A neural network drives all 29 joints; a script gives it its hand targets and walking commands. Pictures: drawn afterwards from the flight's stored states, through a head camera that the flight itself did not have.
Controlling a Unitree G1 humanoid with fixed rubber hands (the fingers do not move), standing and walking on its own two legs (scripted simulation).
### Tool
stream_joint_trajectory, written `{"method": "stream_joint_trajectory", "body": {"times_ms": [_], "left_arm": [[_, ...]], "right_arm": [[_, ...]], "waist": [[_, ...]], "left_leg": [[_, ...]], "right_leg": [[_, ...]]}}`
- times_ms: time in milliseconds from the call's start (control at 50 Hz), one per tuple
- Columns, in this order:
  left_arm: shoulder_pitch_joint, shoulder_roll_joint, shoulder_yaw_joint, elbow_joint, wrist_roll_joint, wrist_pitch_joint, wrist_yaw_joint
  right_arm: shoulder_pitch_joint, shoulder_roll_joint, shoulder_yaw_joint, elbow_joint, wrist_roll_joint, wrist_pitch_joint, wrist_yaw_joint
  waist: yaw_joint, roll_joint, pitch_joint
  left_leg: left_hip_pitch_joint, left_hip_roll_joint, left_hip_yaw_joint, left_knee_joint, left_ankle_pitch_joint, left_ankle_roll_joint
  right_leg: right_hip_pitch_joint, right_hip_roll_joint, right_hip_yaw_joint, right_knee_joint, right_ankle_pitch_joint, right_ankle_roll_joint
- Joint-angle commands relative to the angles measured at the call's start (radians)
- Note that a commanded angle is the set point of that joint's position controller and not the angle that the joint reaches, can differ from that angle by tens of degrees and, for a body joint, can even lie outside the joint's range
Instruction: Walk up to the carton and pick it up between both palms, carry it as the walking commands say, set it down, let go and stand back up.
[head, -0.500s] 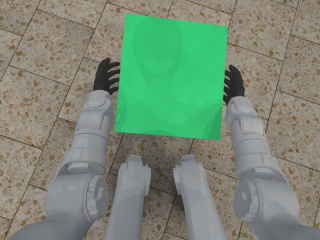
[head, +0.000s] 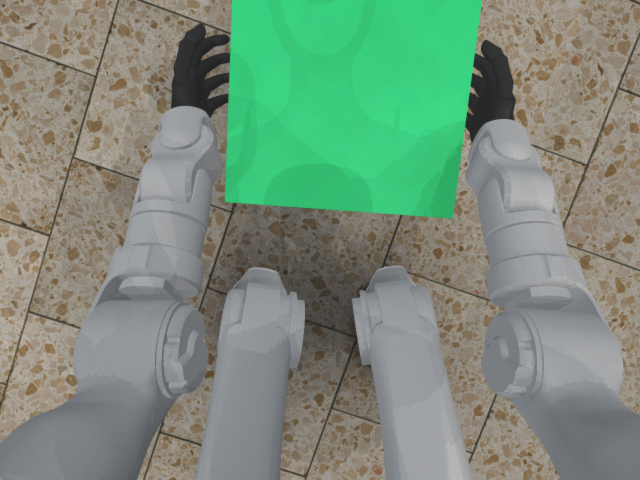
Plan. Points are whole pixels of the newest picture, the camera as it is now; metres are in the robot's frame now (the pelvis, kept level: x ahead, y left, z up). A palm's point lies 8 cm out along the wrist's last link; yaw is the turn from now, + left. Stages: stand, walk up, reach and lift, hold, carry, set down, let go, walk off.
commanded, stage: set down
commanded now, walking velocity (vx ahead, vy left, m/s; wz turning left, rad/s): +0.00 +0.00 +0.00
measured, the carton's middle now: (338, 98) +0.52 -0.02 -0.22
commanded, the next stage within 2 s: none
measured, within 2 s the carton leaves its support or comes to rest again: rests again in 1.34 s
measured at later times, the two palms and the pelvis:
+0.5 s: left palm (202, 106) +0.51 +0.15 -0.22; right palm (462, 114) +0.50 -0.17 -0.22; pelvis -0.02 +0.00 -0.05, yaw +0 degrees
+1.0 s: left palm (208, 114) +0.51 +0.15 -0.24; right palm (453, 123) +0.50 -0.17 -0.25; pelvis -0.02 +0.00 -0.07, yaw +0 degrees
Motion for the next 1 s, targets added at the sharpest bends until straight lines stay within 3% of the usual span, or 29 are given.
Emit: {"method": "stream_joint_trajectory", "body": {"times_ms": [0,200,240,280,320,460,540,660,780,860,980], "left_arm": [[-0.743,-0.882,-0.496,-0.186,-0.102,-0.045,-0.167],[-0.918,-0.735,-0.518,-0.253,-0.196,-0.019,-0.162],[-0.936,-0.737,-0.541,-0.325,-0.219,-0.016,-0.153],[-0.938,-0.730,-0.530,-0.312,-0.220,-0.013,-0.149],[-0.956,-0.719,-0.499,-0.259,-0.212,-0.022,-0.156],[-0.951,-0.772,-0.437,-0.076,-0.180,-0.047,-0.188],[-0.948,-0.814,-0.418,-0.033,-0.152,-0.037,-0.208],[-0.967,-0.838,-0.412,-0.050,-0.148,-0.029,-0.220],[-0.984,-0.826,-0.432,-0.128,-0.196,-0.056,-0.206],[-0.956,-0.793,-0.419,-0.094,-0.194,-0.066,-0.216],[-0.970,-0.770,-0.409,-0.035,-0.182,-0.073,-0.230]], "right_arm": [[-0.786,0.812,0.498,-0.247,0.117,-0.071,0.216],[-1.020,0.710,0.588,-0.351,0.200,-0.048,0.182],[-1.050,0.709,0.622,-0.442,0.241,-0.053,0.165],[-1.079,0.685,0.620,-0.451,0.254,-0.056,0.158],[-1.077,0.674,0.591,-0.388,0.241,-0.066,0.158],[-1.012,0.692,0.494,-0.157,0.188,-0.086,0.191],[-0.987,0.722,0.448,-0.079,0.158,-0.078,0.226],[-1.020,0.751,0.453,-0.109,0.160,-0.065,0.260],[-1.103,0.738,0.526,-0.251,0.221,-0.086,0.238],[-1.018,0.759,0.528,-0.175,0.198,-0.080,0.227],[-0.993,0.743,0.486,-0.081,0.177,-0.087,0.234]], "waist": [[-0.027,0.018,-1.518],[0.030,-0.061,-1.890],[0.029,-0.086,-1.975],[0.035,-0.079,-1.877],[0.036,-0.072,-1.716],[-0.020,0.010,-1.397],[-0.047,0.052,-1.339],[-0.055,0.037,-1.392],[-0.028,-0.047,-1.528],[-0.025,-0.069,-1.416],[-0.021,-0.006,-1.267]], "left_leg": [[0.727,0.005,0.222,-0.060,0.325,0.043],[0.863,0.025,0.264,0.048,0.326,0.051],[0.906,0.028,0.258,0.078,0.417,0.054],[0.863,0.029,0.257,0.085,0.395,0.062],[0.795,0.029,0.248,0.092,0.346,0.069],[0.726,0.034,0.211,0.099,0.270,0.066],[0.737,0.034,0.199,0.097,0.249,0.063],[0.740,0.032,0.200,0.120,0.281,0.062],[0.735,0.028,0.212,0.154,0.374,0.075],[0.617,0.025,0.225,0.155,0.318,0.077],[0.572,0.033,0.222,0.151,0.239,0.074]], "right_leg": [[0.588,-0.009,-0.181,-0.125,0.354,-0.023],[0.898,-0.037,-0.171,-0.031,0.394,-0.020],[0.991,-0.033,-0.171,-0.001,0.531,-0.011],[0.928,-0.036,-0.168,0.011,0.496,-0.010],[0.824,-0.038,-0.162,0.012,0.418,-0.017],[0.589,-0.032,-0.166,0.023,0.291,-0.051],[0.525,-0.028,-0.178,0.037,0.255,-0.062],[0.539,-0.037,-0.185,0.064,0.289,-0.060],[0.654,-0.044,-0.176,0.089,0.406,-0.041],[0.672,-0.043,-0.154,0.079,0.388,-0.041],[0.565,-0.040,-0.144,0.076,0.292,-0.058]]}}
